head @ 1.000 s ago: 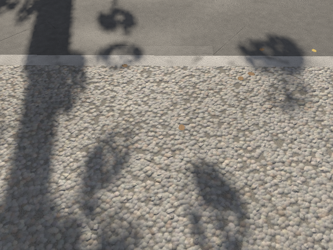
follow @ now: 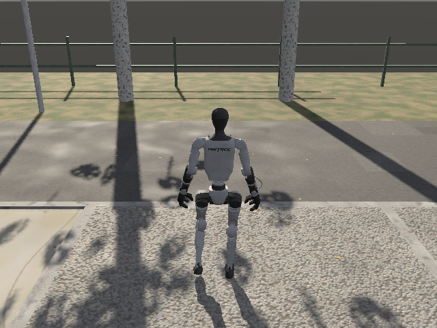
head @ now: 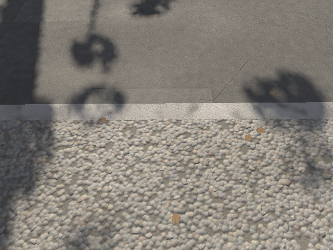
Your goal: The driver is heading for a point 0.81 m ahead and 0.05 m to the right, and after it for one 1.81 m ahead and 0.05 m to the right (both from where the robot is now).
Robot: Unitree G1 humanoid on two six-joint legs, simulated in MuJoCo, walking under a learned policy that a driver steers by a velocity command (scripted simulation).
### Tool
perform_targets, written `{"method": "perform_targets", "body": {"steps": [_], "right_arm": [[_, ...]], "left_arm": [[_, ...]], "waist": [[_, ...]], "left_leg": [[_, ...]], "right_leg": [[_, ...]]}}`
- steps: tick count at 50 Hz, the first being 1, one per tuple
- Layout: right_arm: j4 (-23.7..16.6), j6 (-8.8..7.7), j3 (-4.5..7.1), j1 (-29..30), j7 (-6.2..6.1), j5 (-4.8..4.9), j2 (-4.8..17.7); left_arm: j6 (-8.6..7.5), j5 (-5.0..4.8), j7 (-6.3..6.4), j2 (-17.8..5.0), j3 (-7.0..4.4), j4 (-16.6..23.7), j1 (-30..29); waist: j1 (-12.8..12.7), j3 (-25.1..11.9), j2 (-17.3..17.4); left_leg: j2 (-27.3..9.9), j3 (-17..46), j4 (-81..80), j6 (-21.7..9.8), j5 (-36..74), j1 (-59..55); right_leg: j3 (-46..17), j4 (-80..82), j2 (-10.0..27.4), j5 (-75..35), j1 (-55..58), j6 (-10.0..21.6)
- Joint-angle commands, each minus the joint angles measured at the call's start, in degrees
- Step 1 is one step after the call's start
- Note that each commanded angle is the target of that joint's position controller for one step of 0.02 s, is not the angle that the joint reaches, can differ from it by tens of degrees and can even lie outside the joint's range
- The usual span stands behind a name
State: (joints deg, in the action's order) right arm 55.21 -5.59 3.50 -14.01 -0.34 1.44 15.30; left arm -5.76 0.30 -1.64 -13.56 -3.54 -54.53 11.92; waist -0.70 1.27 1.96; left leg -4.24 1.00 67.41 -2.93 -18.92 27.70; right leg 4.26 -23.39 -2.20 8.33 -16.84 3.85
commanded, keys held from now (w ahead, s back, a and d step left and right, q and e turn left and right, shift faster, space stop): no key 1.00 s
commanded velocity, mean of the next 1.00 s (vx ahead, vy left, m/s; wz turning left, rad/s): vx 0.12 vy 0.00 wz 0.00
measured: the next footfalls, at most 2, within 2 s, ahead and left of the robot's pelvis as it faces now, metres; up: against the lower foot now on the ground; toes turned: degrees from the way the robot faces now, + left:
left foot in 0.30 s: +0.31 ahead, +0.13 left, +0.00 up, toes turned +1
right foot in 0.58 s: +0.23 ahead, -0.11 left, +0.00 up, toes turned -1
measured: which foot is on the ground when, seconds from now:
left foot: up 0.00-0.28, down 0.30-1.00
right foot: down 0.00-0.32, up 0.34-0.56, down 0.58-1.00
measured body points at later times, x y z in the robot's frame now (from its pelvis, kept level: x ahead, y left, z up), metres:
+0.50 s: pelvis +0.18 +0.04 -0.01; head +0.21 +0.05 +0.44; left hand +0.25 +0.30 -0.16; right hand +0.30 -0.21 -0.14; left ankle +0.27 +0.13 -0.74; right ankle +0.14 -0.11 -0.71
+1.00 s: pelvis +0.23 +0.01 -0.01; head +0.25 +0.01 +0.44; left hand +0.26 +0.26 -0.16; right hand +0.31 -0.24 -0.15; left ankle +0.27 +0.13 -0.74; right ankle +0.19 -0.11 -0.74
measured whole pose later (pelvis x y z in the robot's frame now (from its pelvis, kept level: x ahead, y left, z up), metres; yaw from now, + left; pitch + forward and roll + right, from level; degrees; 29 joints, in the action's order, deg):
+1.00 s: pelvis +0.23 +0.01 -0.01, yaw +0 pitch -1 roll +0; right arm 60.5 0.1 2.7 -8.0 -1.6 0.1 12.7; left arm -1.0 0.1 2.0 -11.0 -1.8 -62.0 14.1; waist -0.3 1.9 0.0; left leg -0.6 -1.3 29.4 -0.1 -11.9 16.9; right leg 1.1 -29.7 1.2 19.8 -9.4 -0.5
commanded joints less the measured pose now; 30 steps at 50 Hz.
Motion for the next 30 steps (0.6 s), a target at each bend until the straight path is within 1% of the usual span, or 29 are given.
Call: {"method": "perform_targets", "body": {"steps": [1, 2, 3, 4, 5, 6, 7, 9, 11, 12, 13, 14, 15, 16, 17, 18, 19, 20, 21, 22, 23, 24, 25, 27, 28, 29, 30], "right_arm": [[-2.57, 0.80, 1.02, -2.46, -0.50, -0.37, 2.58], [-3.17, 1.07, 1.06, -1.14, -0.67, -0.78, 2.62], [-3.80, 1.20, 1.04, 0.31, -0.75, -1.21, 2.54], [-4.27, 1.24, 0.88, 1.67, -0.69, -1.50, 2.06], [-4.60, 1.24, 0.58, 3.17, -0.53, -1.57, 1.34], [-5.00, 1.20, 0.27, 5.23, -0.34, -1.52, 0.73], [-5.38, 1.21, 0.11, 7.40, -0.15, -1.42, 0.64], [-5.79, 1.36, 0.08, 9.75, 0.14, -1.21, 1.25], [-6.24, 1.33, 0.19, 11.18, 0.45, -1.37, 2.26], [-6.37, 1.16, 0.37, 11.24, 0.64, -1.57, 3.05], [-5.97, 0.93, 0.69, 9.87, 0.79, -1.82, 3.95], [-4.70, 0.67, 1.16, 6.70, 0.79, -2.18, 4.87], [-3.52, 0.44, 2.12, 3.55, 0.46, -2.71, 8.09], [-3.20, 0.53, 2.45, 0.47, 0.20, -3.49, 10.89], [-2.15, 1.36, 1.44, -1.78, 0.11, -3.31, 7.56], [-1.98, 1.85, 0.36, -1.79, 0.47, -2.18, 3.98], [-2.23, 2.00, 0.17, 1.15, 0.63, -1.78, 4.31], [-2.92, 2.14, 0.06, 4.44, 0.47, -2.02, 4.52], [-3.74, 2.32, -0.03, 8.05, 0.18, -2.23, 4.59], [-4.23, 2.66, -0.02, 10.72, -0.14, -2.63, 4.69], [-4.39, 3.09, 0.08, 12.12, -0.35, -2.97, 4.75], [-4.33, 3.41, 0.09, 12.55, -0.55, -3.11, 4.58], [-4.03, 3.63, 0.07, 12.32, -0.73, -2.98, 4.41], [-3.36, 4.03, 0.00, 12.26, -0.98, -1.86, 4.23], [-2.69, 4.16, -0.19, 11.09, -1.00, -1.37, 3.57], [-1.86, 4.20, -0.43, 9.53, -0.93, -1.41, 2.81], [-1.62, 4.32, -0.24, 8.39, -0.92, -1.79, 3.14]], "left_arm": [[-1.05, 0.12, 0.22, -6.27, -0.95, 1.80, 0.57], [-1.08, 0.30, 0.58, -7.27, -1.12, 1.47, 1.03], [-0.92, 0.44, 1.00, -7.79, -1.20, 1.19, 1.38], [-0.61, 0.46, 1.37, -7.87, -1.15, 1.02, 1.45], [-0.29, 0.38, 1.65, -7.77, -1.04, 0.96, 1.39], [-0.05, 0.26, 1.85, -7.89, -0.99, 0.76, 1.85], [0.13, 0.17, 1.99, -8.24, -0.99, 0.28, 3.05], [0.61, -0.06, 2.16, -8.56, -0.93, -0.84, 4.90], [1.22, -0.43, 2.33, -8.29, -0.86, -1.66, 5.06], [1.52, -0.62, 2.44, -8.43, -0.96, -1.91, 4.65], [1.84, -0.85, 2.59, -8.61, -1.05, -2.01, 3.85], [2.13, -1.07, 2.74, -8.45, -1.02, -2.00, 3.04], [2.10, -0.41, 2.78, -7.80, -0.87, -2.16, 5.36], [1.68, 0.87, 2.67, -5.20, -0.09, -2.29, 9.79], [1.76, 0.38, 2.49, -0.44, 1.52, -4.22, 15.46], [2.55, -0.61, 2.41, -3.88, 0.73, -3.92, 12.16], [3.47, -1.38, 2.63, -6.03, 0.11, -2.76, 8.43], [4.54, -1.43, 3.23, -6.18, -0.15, -2.44, 5.77], [5.57, -1.00, 3.83, -6.21, -0.41, -2.18, 4.22], [6.40, -0.78, 4.31, -5.70, -0.44, -2.28, 4.39], [6.81, -0.67, 4.61, -4.66, -0.25, -2.66, 4.89], [6.94, -0.56, 4.76, -3.88, -0.10, -3.28, 5.51], [6.95, -0.47, 4.75, -3.37, -0.02, -3.90, 6.02], [6.96, 0.05, 4.28, -2.74, 0.07, -5.24, 7.47], [7.09, 0.70, 3.99, -3.09, 0.04, -5.30, 6.96], [7.17, 1.44, 3.88, -4.28, 0.02, -4.63, 5.77], [7.14, 1.20, 4.05, -6.89, -0.28, -3.78, 4.31]], "waist": [[1.99, -2.13, -5.39], [2.30, -1.25, -4.77], [2.40, -0.89, -4.40], [2.35, -0.98, -4.60], [2.06, -1.21, -5.10], [1.32, -1.45, -5.64], [0.32, -1.87, -5.87], [-0.77, -2.61, -6.30], [-0.92, -2.51, -6.82], [-0.51, -2.70, -7.01], [0.67, -3.30, -6.85], [2.53, -4.44, -5.96], [2.67, -7.01, -2.68], [0.80, -13.44, 3.62], [0.74, -19.94, 12.81], [1.99, -19.76, 9.98], [1.66, -15.55, 7.03], [1.00, -12.07, 3.93], [0.07, -9.01, 2.97], [-1.22, -7.86, 4.44], [-1.77, -7.01, 5.81], [-1.99, -7.11, 6.38], [-2.16, -7.63, 6.24], [-3.28, -7.65, 5.39], [-3.12, -6.60, 4.54], [-2.35, -4.28, 2.61], [-0.42, -1.35, -0.42]], "left_leg": [[-4.62, 2.49, -3.98, 0.63, 3.31, 7.35], [-4.34, 1.99, -6.62, 1.56, 4.81, 8.00], [-4.03, 1.51, -10.25, 2.42, 7.08, 8.42], [-3.54, 0.86, -14.82, 2.88, 10.35, 7.63], [-2.74, -0.05, -19.87, 2.97, 14.12, 5.49], [-1.65, -1.07, -24.56, 2.87, 17.94, 3.03], [-0.47, -1.87, -27.90, 2.87, 21.27, 1.30], [0.80, -1.71, -32.19, 2.73, 24.36, -0.63], [1.18, -0.85, -35.05, 1.78, 22.61, -0.64], [1.36, -0.56, -36.24, 1.01, 20.80, -1.12], [1.69, -0.47, -38.38, 0.19, 20.42, -3.07], [2.57, -1.16, -42.16, -0.73, 23.82, -7.67], [0.49, 0.60, -43.13, -2.05, 41.69, -15.28], [-7.60, 7.80, -37.68, -6.36, 63.14, -29.77], [-16.95, 18.12, -38.34, -15.45, 66.25, -38.49], [-16.74, 21.10, -41.41, -16.29, 54.98, -35.23], [-15.05, 19.74, -43.69, -14.37, 41.94, -30.19], [-13.69, 18.54, -46.04, -12.61, 31.58, -24.55], [-12.46, 16.93, -48.64, -11.17, 23.79, -18.45], [-10.88, 15.15, -50.67, -9.63, 17.33, -13.64], [-9.23, 13.17, -52.05, -8.79, 13.35, -9.99], [-7.96, 11.14, -52.68, -8.35, 11.46, -7.79], [-7.17, 9.80, -52.94, -8.02, 9.32, -6.83], [-5.56, 7.49, -52.79, -6.34, 0.40, -4.65], [-4.38, 6.73, -52.97, -4.35, -6.05, -3.43], [-3.11, 6.01, -52.58, -1.77, -10.87, -2.31], [-0.81, 4.06, -51.12, 0.22, -11.62, -2.76]], "right_leg": [[-15.85, 14.43, 16.04, -12.20, 6.72, 10.28], [-13.66, 14.31, 15.97, -20.16, 5.93, 10.50], [-11.20, 13.70, 15.48, -26.97, 5.73, 10.25], [-8.43, 12.95, 14.24, -31.51, 5.37, 9.38], [-5.70, 12.45, 12.61, -33.57, 4.53, 8.24], [-3.70, 12.13, 11.27, -34.08, 3.91, 7.28], [-2.89, 11.78, 10.72, -33.59, 4.38, 6.76], [-3.31, 10.63, 11.43, -31.62, 7.08, 6.50], [-4.63, 8.10, 12.92, -30.52, 10.62, 6.13], [-5.51, 6.14, 13.67, -30.24, 12.11, 5.73], [-6.18, 3.65, 13.86, -29.18, 13.16, 4.92], [-5.87, -0.27, 12.44, -28.02, 13.31, 3.51], [-4.42, -6.21, 8.81, -24.75, 11.65, 1.05], [-2.46, -16.38, 4.49, -7.06, 2.73, -1.76], [-3.36, -28.64, 1.22, 21.10, -5.39, -4.72], [-6.90, -34.70, 1.77, 33.16, -7.68, -5.98], [-8.09, -37.29, 3.32, 32.61, -10.54, -6.12], [-7.85, -36.93, 4.67, 29.88, -11.34, -6.31], [-7.81, -34.11, 5.77, 26.97, -10.04, -6.60], [-7.63, -30.15, 6.52, 24.21, -6.77, -6.73], [-6.50, -25.89, 6.03, 22.17, -3.45, -6.74], [-5.52, -22.18, 5.49, 19.23, -0.04, -6.52], [-4.71, -18.49, 4.97, 14.94, 2.83, -6.15], [-2.76, -9.51, 3.73, 4.87, 8.83, -4.96], [-2.58, -6.36, 3.65, 2.82, 10.46, -4.02], [-4.78, -3.32, 5.79, 2.56, 9.99, -2.71], [-6.98, -0.76, 8.22, 9.26, 5.81, -1.23]]}}
Velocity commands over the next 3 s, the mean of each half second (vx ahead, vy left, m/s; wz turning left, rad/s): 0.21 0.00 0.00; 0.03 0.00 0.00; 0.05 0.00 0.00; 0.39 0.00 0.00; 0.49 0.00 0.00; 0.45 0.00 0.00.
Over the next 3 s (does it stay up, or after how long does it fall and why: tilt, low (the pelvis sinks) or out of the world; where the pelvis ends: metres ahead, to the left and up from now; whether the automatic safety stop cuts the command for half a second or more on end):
stays up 1.03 0.05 0.01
